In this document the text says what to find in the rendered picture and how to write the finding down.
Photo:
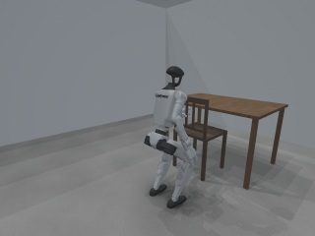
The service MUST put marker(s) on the robot head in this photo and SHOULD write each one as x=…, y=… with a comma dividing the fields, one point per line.
x=174, y=72

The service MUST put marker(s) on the right robot hand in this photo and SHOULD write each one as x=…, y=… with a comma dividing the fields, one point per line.
x=191, y=154

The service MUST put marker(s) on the left robot thigh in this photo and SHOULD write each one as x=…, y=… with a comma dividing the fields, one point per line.
x=166, y=157

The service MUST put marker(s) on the chair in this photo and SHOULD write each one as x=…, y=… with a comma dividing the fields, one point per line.
x=201, y=132

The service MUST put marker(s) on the right robot upper arm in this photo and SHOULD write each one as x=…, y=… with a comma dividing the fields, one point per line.
x=180, y=99

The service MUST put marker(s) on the table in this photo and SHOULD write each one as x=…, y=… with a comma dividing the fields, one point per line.
x=248, y=108

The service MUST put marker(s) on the robot right forearm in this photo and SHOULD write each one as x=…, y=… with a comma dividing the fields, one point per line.
x=183, y=137

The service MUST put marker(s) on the left robot hand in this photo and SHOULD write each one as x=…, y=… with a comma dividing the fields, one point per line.
x=183, y=114

